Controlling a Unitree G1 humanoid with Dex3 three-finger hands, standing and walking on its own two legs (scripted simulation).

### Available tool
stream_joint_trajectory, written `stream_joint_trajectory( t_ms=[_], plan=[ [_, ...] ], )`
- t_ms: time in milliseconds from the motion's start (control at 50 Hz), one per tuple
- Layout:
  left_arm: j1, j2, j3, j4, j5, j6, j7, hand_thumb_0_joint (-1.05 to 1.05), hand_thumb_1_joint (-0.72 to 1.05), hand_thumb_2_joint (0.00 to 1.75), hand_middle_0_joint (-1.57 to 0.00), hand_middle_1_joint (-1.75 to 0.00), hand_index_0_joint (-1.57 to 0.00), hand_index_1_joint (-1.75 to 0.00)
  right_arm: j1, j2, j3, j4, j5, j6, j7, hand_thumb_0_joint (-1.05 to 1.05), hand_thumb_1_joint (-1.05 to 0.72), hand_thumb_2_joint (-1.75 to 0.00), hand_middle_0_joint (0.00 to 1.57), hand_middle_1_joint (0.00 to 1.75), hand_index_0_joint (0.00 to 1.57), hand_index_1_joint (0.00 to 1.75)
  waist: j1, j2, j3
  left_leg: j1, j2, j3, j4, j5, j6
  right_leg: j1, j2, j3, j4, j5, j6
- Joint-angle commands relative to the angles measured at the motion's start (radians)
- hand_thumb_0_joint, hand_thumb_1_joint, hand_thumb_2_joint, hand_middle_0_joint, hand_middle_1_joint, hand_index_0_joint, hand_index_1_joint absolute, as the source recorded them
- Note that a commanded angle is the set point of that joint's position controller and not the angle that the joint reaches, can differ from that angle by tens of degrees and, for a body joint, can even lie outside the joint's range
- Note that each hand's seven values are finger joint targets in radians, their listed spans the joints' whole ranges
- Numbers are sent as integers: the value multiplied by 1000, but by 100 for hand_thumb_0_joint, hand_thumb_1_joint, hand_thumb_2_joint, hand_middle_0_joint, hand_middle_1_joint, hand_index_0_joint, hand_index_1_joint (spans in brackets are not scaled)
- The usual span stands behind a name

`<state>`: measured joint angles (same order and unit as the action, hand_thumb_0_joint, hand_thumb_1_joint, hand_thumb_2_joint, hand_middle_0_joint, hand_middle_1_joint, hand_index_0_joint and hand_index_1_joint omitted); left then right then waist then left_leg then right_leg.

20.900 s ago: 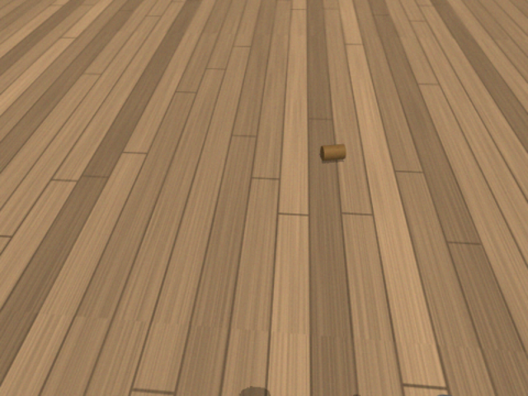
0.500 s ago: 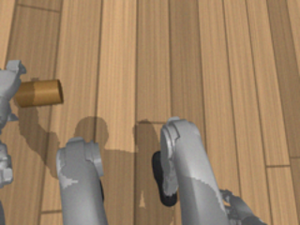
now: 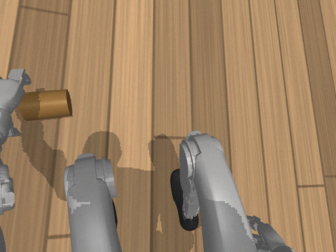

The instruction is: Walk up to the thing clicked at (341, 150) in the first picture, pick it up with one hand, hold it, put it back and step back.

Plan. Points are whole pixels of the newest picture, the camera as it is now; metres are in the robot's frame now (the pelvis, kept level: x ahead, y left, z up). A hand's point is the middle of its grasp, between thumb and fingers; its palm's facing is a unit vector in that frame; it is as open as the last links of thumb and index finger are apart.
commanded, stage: rise first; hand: left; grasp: from above
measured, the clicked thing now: (47, 104) +0.49 +0.26 -0.29
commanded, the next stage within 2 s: approach in 0.72 s
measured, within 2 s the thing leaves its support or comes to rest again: neither
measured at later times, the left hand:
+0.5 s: hand (11, 110) +0.44 +0.31 -0.17, palm faces -0.47 -0.03 -0.88, open 13.5 cm
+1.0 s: hand (17, 110) +0.45 +0.30 -0.17, palm faces -0.49 -0.02 -0.87, open 13.3 cm
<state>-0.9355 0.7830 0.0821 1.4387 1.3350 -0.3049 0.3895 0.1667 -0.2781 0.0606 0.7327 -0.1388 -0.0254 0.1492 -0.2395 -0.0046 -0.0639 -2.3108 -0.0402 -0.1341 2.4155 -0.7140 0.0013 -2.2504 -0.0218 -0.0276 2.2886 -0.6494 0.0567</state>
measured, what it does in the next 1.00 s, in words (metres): stands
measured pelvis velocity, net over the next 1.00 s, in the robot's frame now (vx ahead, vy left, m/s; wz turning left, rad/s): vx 0.00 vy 0.00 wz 0.01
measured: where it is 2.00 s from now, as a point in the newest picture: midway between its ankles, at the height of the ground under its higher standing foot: (148, 223)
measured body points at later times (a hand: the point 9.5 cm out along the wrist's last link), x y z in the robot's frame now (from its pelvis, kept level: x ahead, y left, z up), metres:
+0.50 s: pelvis +0.00 +0.00 +0.00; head +0.23 +0.09 +0.37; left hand +0.46 +0.31 -0.12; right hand +0.05 -0.27 -0.10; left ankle +0.07 +0.12 -0.30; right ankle +0.11 -0.14 -0.30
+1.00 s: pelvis +0.00 +0.00 +0.00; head +0.23 +0.08 +0.38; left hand +0.47 +0.29 -0.12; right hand +0.05 -0.28 -0.09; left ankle +0.07 +0.12 -0.30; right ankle +0.11 -0.14 -0.30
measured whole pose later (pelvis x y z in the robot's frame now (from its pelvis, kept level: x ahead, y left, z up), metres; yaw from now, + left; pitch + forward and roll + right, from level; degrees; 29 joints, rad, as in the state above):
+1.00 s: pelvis +0.00 +0.00 +0.00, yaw +0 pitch +34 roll -9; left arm -0.99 0.77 0.03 1.51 1.34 -0.30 0.38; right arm 0.17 -0.28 0.07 0.73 -0.14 -0.05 0.15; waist -0.26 -0.01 -0.06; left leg -2.31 -0.04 -0.13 2.41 -0.70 0.00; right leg -2.26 -0.02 -0.02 2.29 -0.64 0.05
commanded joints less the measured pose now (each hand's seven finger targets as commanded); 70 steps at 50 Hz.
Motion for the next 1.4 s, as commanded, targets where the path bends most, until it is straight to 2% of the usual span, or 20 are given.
stream_joint_trajectory(
  t_ms=[0,100,180,320,500,600,640,720,800,840,900,940,1040,1140,1160,1220,1240,1260,1300,1380],
  plan=[
    [-319,224,23,-125,-21,-5,36,0,-49,98,-16,-93,-14,-95,211,-257,-84,-9,-2,-3,-12,0,-91,-90,20,30,20,30,-23,307,-641,529,-6,88,-292,204,22,302,28,-119,-202,187,-88],
    [-331,253,28,-86,-11,-2,38,0,-48,97,-16,-93,-15,-94,193,-262,-83,-11,4,-5,-16,0,-91,-90,20,30,20,30,-15,295,-632,520,-4,80,-303,181,22,280,29,-120,-201,169,-91],
    [-337,216,2,-60,-4,0,32,0,-47,96,-16,-95,-16,-96,189,-254,-71,-9,-5,-11,-15,0,-91,-90,20,30,20,30,-35,301,-591,511,-6,87,-298,166,24,271,31,-122,-204,158,-89],
    [-361,265,30,-122,-9,-3,40,0,-44,94,-18,-93,-17,-94,191,-262,-78,-12,0,-15,-17,0,-91,-90,20,30,20,30,-15,344,-650,550,-3,78,-309,179,16,264,27,-121,-189,166,-91],
    [-334,227,19,-109,-16,3,34,0,-43,93,-19,-92,-18,-93,210,-261,-85,-14,-1,-20,-12,0,-91,-90,20,30,20,30,-29,323,-632,539,-3,85,-296,174,19,271,25,-120,-198,167,-90],
    [-324,234,19,-94,-11,5,33,0,-44,93,-17,-94,-17,-94,211,-255,-82,-12,2,-20,-13,0,-91,-90,20,30,20,30,-24,303,-638,529,-5,84,-297,172,21,277,29,-120,-198,164,-93],
    [-352,269,38,-132,-10,2,37,0,-44,93,-17,-94,-17,-94,211,-260,-82,-10,5,-18,-15,0,-91,-90,20,30,20,30,-12,320,-662,530,-8,86,-301,186,21,287,27,-115,-197,175,-93],
    [-329,213,13,-106,-12,6,31,0,-43,92,-17,-93,-18,-93,218,-254,-84,-12,5,-18,-13,0,-90,-90,20,30,20,30,-24,328,-669,568,-4,81,-299,234,15,288,28,-123,-189,209,-92],
    [-323,217,10,-59,-14,8,24,0,-47,98,-20,-89,-17,-93,217,-255,-80,-11,4,-19,-10,0,-91,-90,20,30,20,30,-33,296,-614,515,-6,87,-292,214,21,295,29,-119,-198,198,-92],
    [-341,229,14,-89,-12,3,23,0,-41,98,-18,-95,-18,-95,213,-254,-77,-15,2,-17,-13,0,-90,-89,20,30,20,30,-23,299,-647,517,-8,94,-290,209,24,314,30,-117,-208,191,-92],
    [-373,163,-20,-83,-20,-6,25,0,-42,95,-17,-95,-17,-94,215,-253,-73,-9,-2,-23,-10,0,-89,-89,20,30,20,30,-54,305,-608,517,-4,82,-295,182,20,273,29,-125,-201,169,-92],
    [-441,124,-53,-87,-17,-12,29,0,-44,94,-14,-96,-15,-95,218,-255,-72,1,-4,-29,-12,0,-89,-89,20,30,20,30,-87,307,-589,523,2,74,-291,151,18,241,31,-129,-202,153,-92],
    [-536,96,-79,-82,-3,-7,77,0,-46,96,-11,-99,-12,-97,234,-257,-67,14,-23,-43,-17,0,-89,-89,20,30,20,30,-117,340,-614,533,2,83,-279,145,16,243,36,-134,-206,153,-90],
    [-546,202,-16,-29,44,66,145,0,-49,99,-10,-97,-11,-97,243,-271,-56,0,-27,-46,-18,0,-89,-89,20,30,20,30,-83,416,-693,580,2,88,-287,230,8,254,31,-132,-173,229,-97],
    [-510,193,-13,32,46,90,154,0,-48,98,-11,-96,-12,-95,233,-270,-50,-9,-26,-45,-15,0,-89,-89,20,30,20,30,-82,417,-664,568,4,83,-298,230,4,237,28,-131,-164,229,-98],
    [-494,165,-18,74,33,146,150,0,-49,99,-10,-96,-11,-95,227,-274,-43,-27,-20,-44,-6,0,-89,-89,20,30,20,30,-97,402,-655,555,5,86,-295,254,8,249,29,-130,-166,255,-97],
    [-458,194,-3,75,29,164,145,0,-50,98,-9,-98,-10,-97,220,-275,-38,-36,-15,-43,-5,0,-89,-89,20,30,20,30,-69,406,-663,542,1,95,-293,264,13,273,28,-124,-169,261,-98],
    [-418,178,-7,110,11,183,133,0,-49,99,-10,-98,-11,-97,211,-268,-33,-45,-13,-43,-2,0,-89,-89,20,30,20,30,-70,368,-651,520,-2,102,-283,246,23,285,34,-121,-172,248,-98],
    [-367,210,13,69,-21,202,109,0,-50,101,-12,-98,-11,-98,203,-268,-32,-58,0,-42,2,0,-89,-89,20,30,20,30,-38,345,-669,474,-7,114,-291,234,32,345,36,-111,-182,234,-94],
    [-346,251,36,-60,-85,198,44,0,-51,102,-12,-99,-11,-99,206,-262,-42,-68,18,-31,-5,0,-90,-89,20,30,20,30,-25,277,-723,429,-7,125,-276,232,47,459,36,-94,-207,240,-82]
  ],
)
